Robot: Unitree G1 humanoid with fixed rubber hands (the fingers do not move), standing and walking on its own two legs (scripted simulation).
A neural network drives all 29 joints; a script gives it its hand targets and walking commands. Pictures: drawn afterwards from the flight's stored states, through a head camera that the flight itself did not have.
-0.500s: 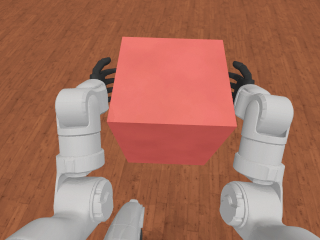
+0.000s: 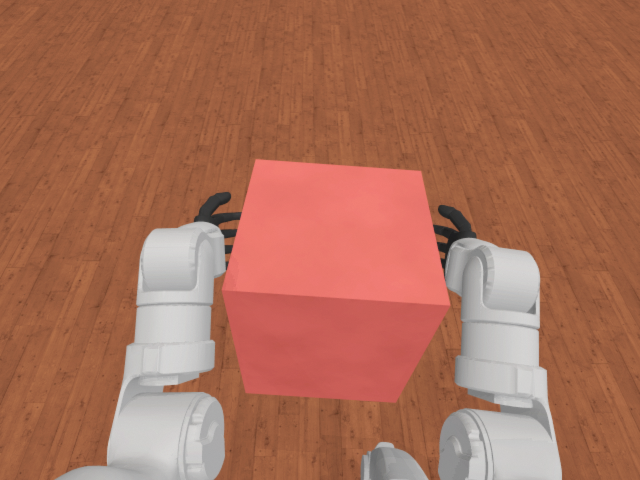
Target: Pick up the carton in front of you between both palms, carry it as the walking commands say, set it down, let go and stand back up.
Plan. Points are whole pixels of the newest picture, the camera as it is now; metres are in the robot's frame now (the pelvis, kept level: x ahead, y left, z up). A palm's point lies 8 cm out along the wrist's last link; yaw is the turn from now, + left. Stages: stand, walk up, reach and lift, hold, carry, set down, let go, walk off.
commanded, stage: carry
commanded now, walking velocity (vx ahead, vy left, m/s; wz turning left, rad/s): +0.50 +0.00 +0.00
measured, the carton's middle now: (329, 287) +0.35 +0.00 +0.02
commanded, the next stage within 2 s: none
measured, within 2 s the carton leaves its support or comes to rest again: neither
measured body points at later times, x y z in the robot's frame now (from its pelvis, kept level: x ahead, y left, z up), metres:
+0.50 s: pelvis +0.34 -0.04 +0.00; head +0.33 -0.05 +0.45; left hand +0.60 +0.13 +0.08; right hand +0.62 -0.17 +0.07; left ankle +0.41 +0.12 -0.69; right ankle +0.31 -0.11 -0.75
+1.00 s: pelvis +0.67 +0.03 +0.00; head +0.67 +0.05 +0.45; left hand +0.94 +0.18 +0.06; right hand +0.93 -0.13 +0.07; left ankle +0.66 +0.11 -0.75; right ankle +0.72 -0.13 -0.68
